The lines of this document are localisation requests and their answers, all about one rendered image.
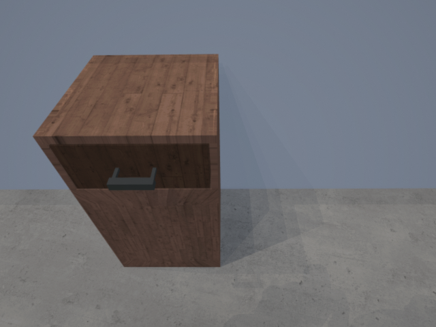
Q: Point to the drawer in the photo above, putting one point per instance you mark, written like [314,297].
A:
[178,165]

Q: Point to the handle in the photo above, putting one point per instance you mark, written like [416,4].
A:
[143,183]

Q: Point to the cabinet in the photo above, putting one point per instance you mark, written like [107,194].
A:
[146,99]

